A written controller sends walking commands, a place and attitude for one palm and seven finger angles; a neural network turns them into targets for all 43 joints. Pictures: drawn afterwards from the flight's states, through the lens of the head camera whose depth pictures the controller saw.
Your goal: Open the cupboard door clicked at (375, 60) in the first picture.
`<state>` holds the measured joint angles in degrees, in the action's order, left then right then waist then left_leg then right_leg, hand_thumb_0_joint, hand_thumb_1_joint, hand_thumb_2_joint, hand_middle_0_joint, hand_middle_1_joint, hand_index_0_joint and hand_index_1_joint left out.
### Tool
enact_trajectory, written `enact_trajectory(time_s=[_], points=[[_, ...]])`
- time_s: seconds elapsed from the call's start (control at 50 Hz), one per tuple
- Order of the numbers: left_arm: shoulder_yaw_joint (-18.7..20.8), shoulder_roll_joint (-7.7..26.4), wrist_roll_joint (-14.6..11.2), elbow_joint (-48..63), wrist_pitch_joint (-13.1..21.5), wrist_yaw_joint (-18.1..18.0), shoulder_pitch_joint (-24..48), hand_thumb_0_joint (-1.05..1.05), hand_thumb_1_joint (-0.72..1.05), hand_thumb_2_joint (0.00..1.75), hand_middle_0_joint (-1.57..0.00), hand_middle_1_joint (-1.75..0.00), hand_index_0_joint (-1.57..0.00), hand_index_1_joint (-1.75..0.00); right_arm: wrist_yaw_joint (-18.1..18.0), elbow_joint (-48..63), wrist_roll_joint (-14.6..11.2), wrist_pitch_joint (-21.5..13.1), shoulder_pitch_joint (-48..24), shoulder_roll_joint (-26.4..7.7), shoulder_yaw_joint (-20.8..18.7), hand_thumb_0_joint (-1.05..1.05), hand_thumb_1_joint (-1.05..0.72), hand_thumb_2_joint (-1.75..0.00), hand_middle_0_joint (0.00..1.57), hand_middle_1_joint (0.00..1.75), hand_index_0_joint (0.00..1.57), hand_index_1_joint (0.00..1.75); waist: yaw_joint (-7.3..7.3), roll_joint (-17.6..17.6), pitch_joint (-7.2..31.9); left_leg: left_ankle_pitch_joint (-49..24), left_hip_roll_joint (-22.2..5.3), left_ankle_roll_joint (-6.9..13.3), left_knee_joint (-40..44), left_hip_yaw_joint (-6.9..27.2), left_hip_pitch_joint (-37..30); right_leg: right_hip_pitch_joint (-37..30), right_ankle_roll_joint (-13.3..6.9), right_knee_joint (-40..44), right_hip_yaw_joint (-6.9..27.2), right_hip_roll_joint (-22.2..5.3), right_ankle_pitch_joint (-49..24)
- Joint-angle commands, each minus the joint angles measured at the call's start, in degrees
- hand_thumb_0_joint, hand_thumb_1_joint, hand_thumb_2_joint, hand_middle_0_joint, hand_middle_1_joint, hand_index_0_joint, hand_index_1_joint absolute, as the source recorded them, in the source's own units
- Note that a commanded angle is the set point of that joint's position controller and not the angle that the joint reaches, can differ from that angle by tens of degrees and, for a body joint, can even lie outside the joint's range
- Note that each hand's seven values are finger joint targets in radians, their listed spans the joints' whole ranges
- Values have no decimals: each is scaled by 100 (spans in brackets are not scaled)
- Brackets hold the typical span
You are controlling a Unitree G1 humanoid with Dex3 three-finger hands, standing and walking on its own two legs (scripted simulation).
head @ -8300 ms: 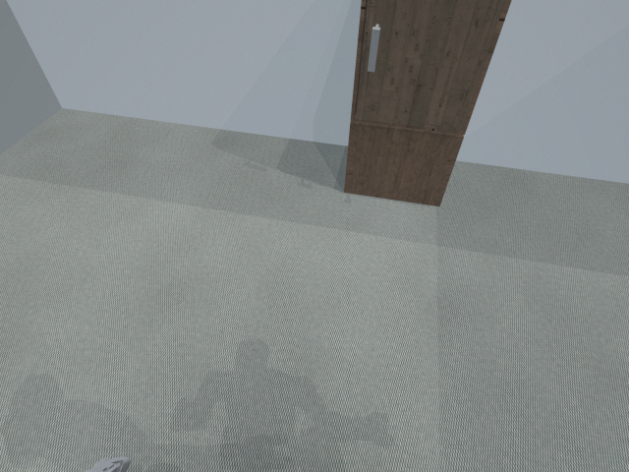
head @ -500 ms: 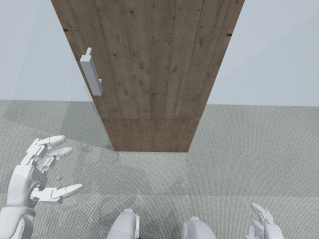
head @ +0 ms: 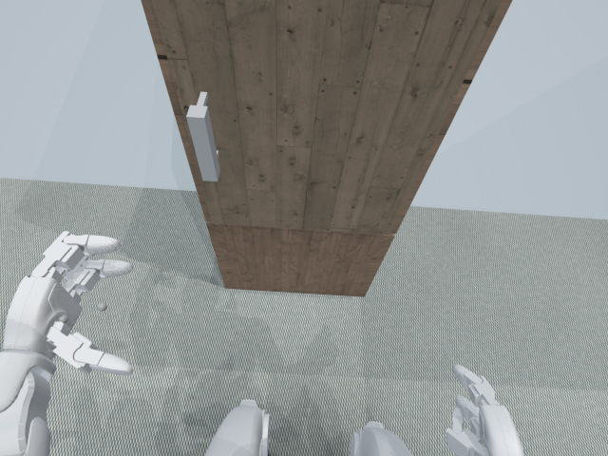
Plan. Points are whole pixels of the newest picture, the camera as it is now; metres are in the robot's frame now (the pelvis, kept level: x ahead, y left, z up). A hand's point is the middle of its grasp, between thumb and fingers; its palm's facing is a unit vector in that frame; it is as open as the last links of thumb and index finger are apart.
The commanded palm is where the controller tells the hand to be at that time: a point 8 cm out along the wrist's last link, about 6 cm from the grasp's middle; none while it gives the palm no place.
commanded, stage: raise the hand with hooked fingers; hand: left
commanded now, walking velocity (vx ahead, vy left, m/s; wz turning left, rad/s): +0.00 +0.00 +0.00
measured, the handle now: (207, 137) +0.57 +0.21 +0.03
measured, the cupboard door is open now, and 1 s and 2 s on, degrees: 0 0 0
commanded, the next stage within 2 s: move the hooked fingers beside the handle in 0.64 s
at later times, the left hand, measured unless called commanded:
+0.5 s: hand (112, 288) +0.29 +0.26 +0.04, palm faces +0.04 -1.00 -0.04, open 14.0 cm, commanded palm +0.27 +0.31 +0.05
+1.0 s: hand (125, 267) +0.32 +0.25 +0.04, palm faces +0.03 -1.00 -0.03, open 14.0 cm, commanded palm +0.31 +0.30 +0.05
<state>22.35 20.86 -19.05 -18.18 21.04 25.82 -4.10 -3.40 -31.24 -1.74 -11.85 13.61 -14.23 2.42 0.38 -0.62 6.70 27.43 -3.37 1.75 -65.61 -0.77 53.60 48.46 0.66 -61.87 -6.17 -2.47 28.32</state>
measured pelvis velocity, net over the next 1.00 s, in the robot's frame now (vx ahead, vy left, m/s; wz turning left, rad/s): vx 0.00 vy -0.02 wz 0.00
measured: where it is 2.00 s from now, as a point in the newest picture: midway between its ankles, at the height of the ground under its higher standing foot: outside the picture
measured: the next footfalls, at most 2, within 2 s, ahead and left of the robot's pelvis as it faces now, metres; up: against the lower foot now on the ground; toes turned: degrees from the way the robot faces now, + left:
none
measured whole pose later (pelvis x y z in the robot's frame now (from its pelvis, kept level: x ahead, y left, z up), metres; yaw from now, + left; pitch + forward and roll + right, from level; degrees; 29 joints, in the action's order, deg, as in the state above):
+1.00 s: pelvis +0.00 -0.02 +0.00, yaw +0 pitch +17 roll -3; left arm 24.7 23.3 -18.5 -30.2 20.9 28.2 8.3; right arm -4.5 -33.1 -2.2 -10.3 14.2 -15.7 1.8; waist -0.7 -0.8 6.9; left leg 27.6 -4.1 0.5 -66.1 -0.2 55.2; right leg 50.6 -0.6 -63.2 -6.4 -1.6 29.1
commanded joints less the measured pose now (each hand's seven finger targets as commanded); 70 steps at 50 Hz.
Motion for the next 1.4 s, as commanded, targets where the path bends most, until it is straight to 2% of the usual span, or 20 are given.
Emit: enact_trajectory(time_s=[0.0,0.12,0.14,0.22,0.46,0.54,0.6,0.66,0.72,0.76,0.84,0.9,0.92,1.0,1.02,1.08,1.12,1.24,1.3,1.38], points=[[610,1377,-197,998,297,100,1023,0,-50,30,-30,-120,-30,-120,-131,686,-16,-277,125,-1033,-479,0,-90,-90,20,30,20,30,-65,-646,1624,-1171,213,-147,1300,458,-1744,-270,-244,765,113,400,-713],[785,1590,-262,639,240,215,1301,0,-50,30,-30,-120,-30,-120,-154,639,-31,-241,207,-1073,-485,0,-90,-90,20,30,20,30,-63,-616,1599,-1244,220,-125,1304,402,-1686,-372,-239,844,154,394,-788],[714,1514,-264,707,265,239,1259,0,-50,30,-30,-120,-30,-120,-144,637,-32,-252,212,-1063,-498,0,-90,-90,20,30,20,30,-55,-716,1713,-1365,217,-122,1281,385,-1786,-391,-240,838,159,385,-863],[726,1474,-299,547,239,259,988,0,-50,30,-30,-120,-30,-120,-102,683,-36,-236,253,-1076,-520,0,-90,-90,20,30,20,30,-35,-456,1648,-1389,225,-102,1275,351,-1631,-485,-218,864,164,398,-909],[793,1542,-279,690,445,134,1118,0,-50,30,-30,-120,-30,-120,-105,651,-35,-199,248,-1037,-528,0,-90,-90,20,30,20,30,-72,-606,1675,-1324,240,-69,1174,266,-1528,-538,-198,871,269,372,-940],[771,1462,-323,504,389,195,1067,0,-50,30,-30,-120,-30,-120,-120,637,-43,-172,247,-1022,-518,0,-90,-90,20,30,20,30,-111,-365,1663,-1317,249,-46,1081,215,-1394,-606,-168,888,313,379,-1025],[785,1559,-298,585,375,214,1203,0,-50,30,-30,-120,-30,-120,-119,652,-40,-173,235,-1029,-499,0,-90,-90,20,30,20,30,-94,-556,1685,-1382,252,-46,1069,218,-1407,-618,-191,858,323,372,-1095],[747,1483,-322,564,366,233,1160,0,-50,30,-30,-120,-30,-120,-118,651,-47,-168,215,-1017,-509,0,-90,-90,20,30,20,30,-116,-406,1669,-1339,257,-34,1027,205,-1355,-637,-168,891,355,364,-1090],[809,1566,-314,644,402,238,1191,0,-50,30,-30,-120,-30,-120,-118,671,-42,-168,193,-997,-502,0,-90,-90,20,30,20,30,-63,-572,1770,-1458,258,-48,1016,204,-1415,-692,-187,832,354,362,-1199],[766,1571,-284,586,412,203,1545,0,-50,30,-30,-120,-30,-120,-137,601,-43,-166,207,-1011,-499,0,-90,-90,20,30,20,30,-165,-519,1686,-1408,239,-44,987,229,-1403,-527,-174,819,335,364,-1155],[665,1540,-221,243,389,209,2019,0,-50,30,-30,-120,-30,-120,-178,506,-46,-159,247,-1026,-488,0,-90,-90,20,30,20,30,-226,-520,1646,-1239,229,-50,946,238,-1348,-390,-179,812,358,359,-991],[694,1739,-113,-17,338,241,2451,0,-50,30,-30,-120,-30,-120,-212,467,-48,-121,292,-1068,-475,0,-90,-90,20,30,20,30,-243,-488,1715,-1159,211,-40,936,242,-1289,-363,-189,794,380,358,-898],[514,1604,-79,22,338,246,2685,0,-50,30,-30,-120,-30,-120,-213,462,-48,-120,275,-1051,-471,0,-90,-90,20,30,20,30,-278,-614,1761,-1180,215,-41,958,265,-1382,-304,-196,781,363,348,-910],[944,2063,-18,-454,283,191,2728,0,-50,30,-30,-120,-30,-120,-215,428,-36,-17,365,-1074,-470,0,-90,-90,20,30,20,30,-152,-433,1980,-1341,213,-36,928,218,-1282,-555,-196,769,419,351,-1077],[762,1899,-16,-391,298,190,2945,0,-50,30,-30,-120,-30,-120,-195,447,-42,-4,332,-1045,-460,0,-90,-90,20,30,20,30,-194,-541,1982,-1309,222,-34,930,205,-1293,-519,-183,773,420,339,-1065],[919,2043,-8,-606,305,141,2828,0,-50,30,-30,-120,-30,-120,-157,450,-30,59,402,-1061,-477,0,-90,-90,20,30,20,30,-125,-550,2018,-1454,214,-38,952,216,-1317,-575,-213,760,400,367,-1177],[988,2163,45,-886,295,132,3107,0,-50,30,-30,-120,-30,-120,-146,399,-36,134,447,-1083,-477,0,-90,-90,20,30,20,30,-226,-345,1916,-1321,201,-25,913,174,-1133,-544,-161,786,440,359,-1129],[880,2233,149,-1303,462,216,3964,0,-50,30,-30,-120,-30,-120,-145,253,-19,239,608,-1125,-495,0,-90,-90,20,30,20,30,-353,-553,1985,-1252,177,-18,862,199,-1198,-279,-179,740,436,373,-1030],[1084,2505,171,-1478,557,288,4081,0,-50,30,-30,-120,-30,-120,-138,195,-1,298,705,-1158,-509,0,-90,-90,20,30,20,30,-298,-583,2256,-1531,170,-20,803,216,-1277,-361,-199,651,444,395,-1269],[902,2388,225,-1702,543,319,4453,0,-50,30,-30,-120,-30,-120,-115,134,3,371,799,-1168,-523,0,-90,-90,20,30,20,30,-386,-698,2222,-1643,145,-26,790,282,-1436,-54,-217,600,367,414,-1246]])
